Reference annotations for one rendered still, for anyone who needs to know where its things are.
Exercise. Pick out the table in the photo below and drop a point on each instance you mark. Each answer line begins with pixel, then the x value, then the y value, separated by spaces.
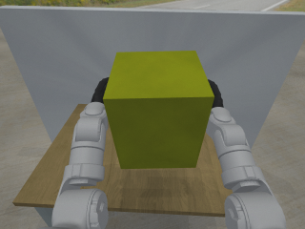
pixel 197 191

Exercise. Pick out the carton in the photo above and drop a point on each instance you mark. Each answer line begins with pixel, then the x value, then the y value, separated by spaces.
pixel 158 105

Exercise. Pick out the left robot upper arm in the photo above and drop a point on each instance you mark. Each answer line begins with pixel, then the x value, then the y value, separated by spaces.
pixel 80 209

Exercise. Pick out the right robot upper arm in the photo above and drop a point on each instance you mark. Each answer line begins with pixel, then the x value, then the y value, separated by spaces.
pixel 253 210

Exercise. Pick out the right robot hand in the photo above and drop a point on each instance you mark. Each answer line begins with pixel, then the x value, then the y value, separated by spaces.
pixel 218 101

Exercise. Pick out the robot left forearm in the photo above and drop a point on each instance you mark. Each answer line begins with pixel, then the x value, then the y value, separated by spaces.
pixel 87 150

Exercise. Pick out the robot right forearm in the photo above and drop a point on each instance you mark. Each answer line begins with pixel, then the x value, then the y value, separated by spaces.
pixel 239 172

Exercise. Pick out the left robot hand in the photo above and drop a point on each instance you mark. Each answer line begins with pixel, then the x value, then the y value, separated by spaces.
pixel 100 91

